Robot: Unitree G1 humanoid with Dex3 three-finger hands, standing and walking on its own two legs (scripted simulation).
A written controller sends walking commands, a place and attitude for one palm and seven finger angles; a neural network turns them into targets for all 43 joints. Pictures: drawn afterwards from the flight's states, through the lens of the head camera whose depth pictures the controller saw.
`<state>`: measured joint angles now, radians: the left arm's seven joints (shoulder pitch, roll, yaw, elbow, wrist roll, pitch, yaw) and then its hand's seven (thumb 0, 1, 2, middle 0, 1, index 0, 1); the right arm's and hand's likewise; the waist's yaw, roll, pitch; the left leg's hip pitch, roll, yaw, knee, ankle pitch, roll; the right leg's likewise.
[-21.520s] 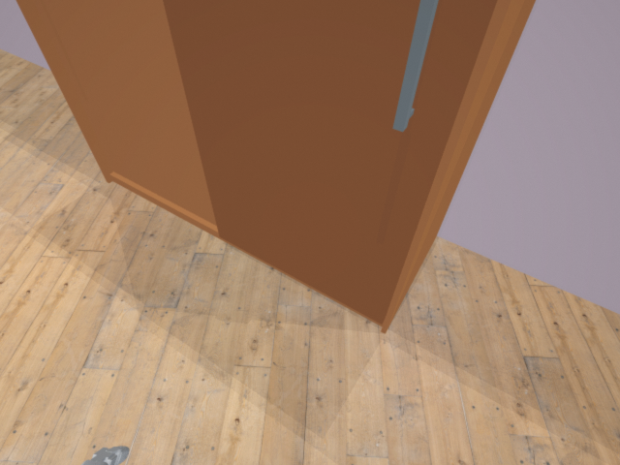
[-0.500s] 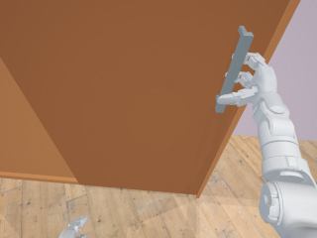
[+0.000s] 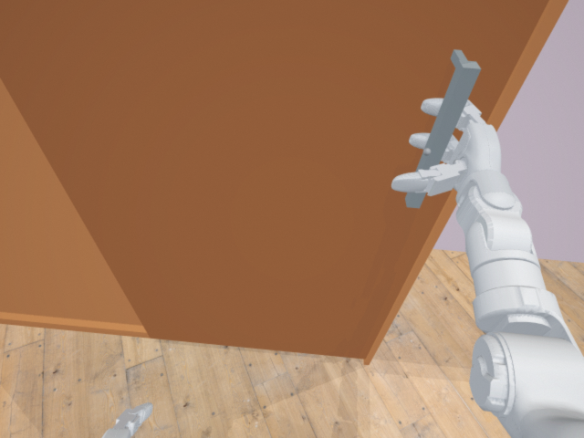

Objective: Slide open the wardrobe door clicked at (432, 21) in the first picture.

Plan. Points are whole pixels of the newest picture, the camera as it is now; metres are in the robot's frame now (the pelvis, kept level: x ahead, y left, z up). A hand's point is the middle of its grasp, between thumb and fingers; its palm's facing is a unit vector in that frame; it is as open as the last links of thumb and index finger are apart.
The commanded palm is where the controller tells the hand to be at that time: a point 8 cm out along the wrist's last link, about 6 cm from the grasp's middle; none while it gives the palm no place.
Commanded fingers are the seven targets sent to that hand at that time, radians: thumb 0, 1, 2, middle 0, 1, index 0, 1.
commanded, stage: slide the fingers in behind the handle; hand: right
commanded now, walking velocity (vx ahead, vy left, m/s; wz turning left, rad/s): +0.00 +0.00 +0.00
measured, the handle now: (433, 137) +0.51 -0.15 +0.19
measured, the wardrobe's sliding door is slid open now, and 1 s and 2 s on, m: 0.00 0.00 0.00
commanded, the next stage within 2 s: grip the handle and tug to test in 0.40 s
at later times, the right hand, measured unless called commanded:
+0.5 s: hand (429, 152) +0.44 -0.13 +0.20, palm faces -0.01 +1.00 +0.01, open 14.2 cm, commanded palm +0.42 -0.18 +0.19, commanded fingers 0.00 0.45 -0.32 0.31 1.21 0.31 1.21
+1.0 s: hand (431, 152) +0.45 -0.13 +0.20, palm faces +0.00 +1.00 +0.00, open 8.7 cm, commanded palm +0.43 -0.18 +0.19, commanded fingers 0.00 -0.71 -0.82 0.43 1.37 0.43 1.37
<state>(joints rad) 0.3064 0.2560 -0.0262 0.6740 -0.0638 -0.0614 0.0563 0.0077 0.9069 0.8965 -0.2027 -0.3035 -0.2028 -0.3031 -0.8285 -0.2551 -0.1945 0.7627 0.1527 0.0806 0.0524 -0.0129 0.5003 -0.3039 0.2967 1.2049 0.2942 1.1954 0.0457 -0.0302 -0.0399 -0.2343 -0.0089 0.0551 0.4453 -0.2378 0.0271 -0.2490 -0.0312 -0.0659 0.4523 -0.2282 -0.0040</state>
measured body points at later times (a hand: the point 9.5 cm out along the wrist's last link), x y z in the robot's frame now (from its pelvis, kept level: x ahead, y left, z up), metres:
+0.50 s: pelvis +0.00 +0.00 +0.00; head +0.00 +0.01 +0.45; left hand +0.12 +0.25 -0.11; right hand +0.44 -0.18 +0.20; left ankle +0.00 +0.10 -0.74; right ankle +0.00 -0.12 -0.74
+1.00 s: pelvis +0.00 -0.01 +0.00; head +0.00 +0.00 +0.45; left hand +0.11 +0.24 -0.11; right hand +0.44 -0.18 +0.20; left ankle +0.00 +0.10 -0.74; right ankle +0.00 -0.12 -0.74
